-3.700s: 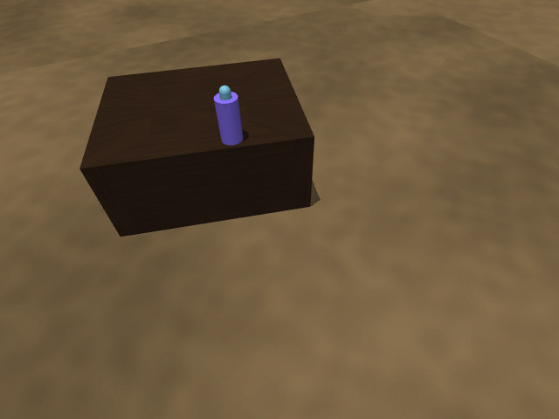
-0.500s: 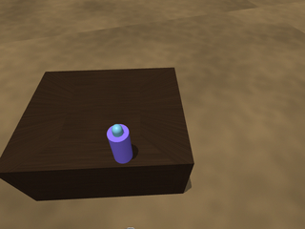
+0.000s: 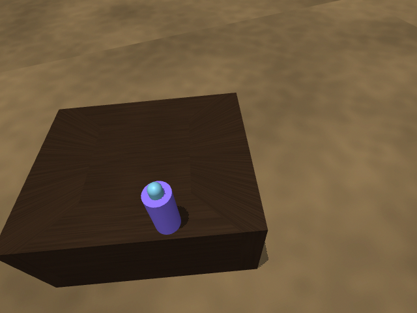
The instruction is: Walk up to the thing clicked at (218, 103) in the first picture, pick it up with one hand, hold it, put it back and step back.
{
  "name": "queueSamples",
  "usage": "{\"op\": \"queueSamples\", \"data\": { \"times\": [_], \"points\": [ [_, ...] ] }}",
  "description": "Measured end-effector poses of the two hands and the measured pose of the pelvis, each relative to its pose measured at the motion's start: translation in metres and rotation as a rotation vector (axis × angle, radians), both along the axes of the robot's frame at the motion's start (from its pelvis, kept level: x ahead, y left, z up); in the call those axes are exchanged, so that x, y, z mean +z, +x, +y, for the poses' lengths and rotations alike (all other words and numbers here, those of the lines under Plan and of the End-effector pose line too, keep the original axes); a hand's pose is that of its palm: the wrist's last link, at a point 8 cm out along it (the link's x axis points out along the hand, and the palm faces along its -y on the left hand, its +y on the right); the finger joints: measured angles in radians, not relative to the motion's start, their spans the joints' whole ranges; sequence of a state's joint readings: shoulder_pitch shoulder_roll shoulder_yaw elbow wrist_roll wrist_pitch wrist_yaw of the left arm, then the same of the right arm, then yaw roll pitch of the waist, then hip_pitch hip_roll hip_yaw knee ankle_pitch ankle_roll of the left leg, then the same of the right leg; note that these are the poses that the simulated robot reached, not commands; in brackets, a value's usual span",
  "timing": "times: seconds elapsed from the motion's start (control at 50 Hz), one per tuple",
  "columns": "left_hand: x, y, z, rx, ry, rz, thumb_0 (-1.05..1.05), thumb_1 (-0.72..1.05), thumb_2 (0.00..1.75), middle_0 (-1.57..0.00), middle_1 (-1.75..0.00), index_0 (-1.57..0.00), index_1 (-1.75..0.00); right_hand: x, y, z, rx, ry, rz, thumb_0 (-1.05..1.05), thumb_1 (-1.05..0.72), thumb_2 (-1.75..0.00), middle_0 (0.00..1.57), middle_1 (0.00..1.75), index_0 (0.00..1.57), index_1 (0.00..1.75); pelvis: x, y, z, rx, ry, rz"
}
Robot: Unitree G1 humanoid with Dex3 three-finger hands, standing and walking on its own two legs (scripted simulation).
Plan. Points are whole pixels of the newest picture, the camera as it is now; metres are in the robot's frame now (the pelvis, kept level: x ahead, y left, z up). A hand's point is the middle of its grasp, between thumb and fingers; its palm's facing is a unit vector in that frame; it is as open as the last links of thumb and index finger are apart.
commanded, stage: walk up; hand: left
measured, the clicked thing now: (161, 205) +0.46 +0.20 -0.22
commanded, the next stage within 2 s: stand in 0.96 s
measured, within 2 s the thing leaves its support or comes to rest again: neither
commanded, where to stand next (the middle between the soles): +0.09 +0.00 m, yaw -1 degrees
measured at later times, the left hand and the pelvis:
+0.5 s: hand out of the picture +0.10 +0.27 -0.13, palm faces -0.02 -0.94 -0.35, open 7.4 cm; pelvis +0.01 +0.01 +0.02, yaw +0 degrees
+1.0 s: hand out of the picture +0.09 +0.27 -0.13, palm faces +0.01 -0.93 -0.36, open 7.4 cm; pelvis +0.02 +0.01 +0.03, yaw +1 degrees
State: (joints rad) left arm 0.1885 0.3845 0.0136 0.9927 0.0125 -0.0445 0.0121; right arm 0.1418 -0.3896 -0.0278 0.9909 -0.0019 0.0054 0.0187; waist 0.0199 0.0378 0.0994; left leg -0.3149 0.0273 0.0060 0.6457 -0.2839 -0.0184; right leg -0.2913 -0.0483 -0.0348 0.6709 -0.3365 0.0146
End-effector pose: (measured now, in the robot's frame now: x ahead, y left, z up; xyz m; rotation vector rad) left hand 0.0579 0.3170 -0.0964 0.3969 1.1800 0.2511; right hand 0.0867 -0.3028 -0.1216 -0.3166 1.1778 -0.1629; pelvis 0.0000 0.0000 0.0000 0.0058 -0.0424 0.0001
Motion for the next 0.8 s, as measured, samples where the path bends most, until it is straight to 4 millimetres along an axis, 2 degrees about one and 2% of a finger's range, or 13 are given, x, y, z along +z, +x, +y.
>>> {"op": "queueSamples", "data": {
  "times": [0.18,0.3,0.4,0.66,0.8],
  "points": [
    [0.003,0.038,-0.002,-0.031,-0.043,-0.052,0.01,0.90,0.90,-0.20,-0.30,-0.21,-0.30,0.012,-0.007,0.013,-0.026,0.007,0.029,0.00,-0.91,-0.90,0.20,0.30,0.20,0.30,0.011,0.003,0.007,-0.002,-0.006,-0.009],
    [0.005,0.050,-0.006,-0.031,-0.074,-0.069,0.01,0.90,0.90,-0.20,-0.30,-0.21,-0.30,0.022,-0.007,0.016,-0.029,-0.001,0.033,0.00,-0.90,-0.90,0.20,0.30,0.20,0.30,0.018,0.005,0.009,-0.001,-0.011,-0.010],
    [0.005,0.046,-0.007,-0.022,-0.086,-0.046,0.01,0.90,0.90,-0.20,-0.30,-0.21,-0.30,0.027,-0.003,0.015,-0.033,-0.007,0.028,0.00,-0.90,-0.90,0.20,0.30,0.20,0.30,0.021,0.006,0.010,0.000,-0.013,-0.008],
    [0.003,0.019,-0.002,0.026,-0.078,0.037,0.01,0.90,0.90,-0.20,-0.30,-0.21,-0.30,0.027,0.004,0.016,-0.034,-0.006,0.044,0.00,-0.91,-0.90,0.20,0.30,0.20,0.30,0.024,0.011,0.012,0.009,-0.011,0.000],
    [0.004,0.016,-0.001,0.043,-0.073,0.051,0.01,0.90,0.90,-0.20,-0.30,-0.21,-0.30,0.024,0.007,0.020,-0.029,0.005,0.059,0.00,-0.91,-0.90,0.20,0.30,0.20,0.30,0.025,0.016,0.012,0.015,-0.011,0.003]
  ]
}}
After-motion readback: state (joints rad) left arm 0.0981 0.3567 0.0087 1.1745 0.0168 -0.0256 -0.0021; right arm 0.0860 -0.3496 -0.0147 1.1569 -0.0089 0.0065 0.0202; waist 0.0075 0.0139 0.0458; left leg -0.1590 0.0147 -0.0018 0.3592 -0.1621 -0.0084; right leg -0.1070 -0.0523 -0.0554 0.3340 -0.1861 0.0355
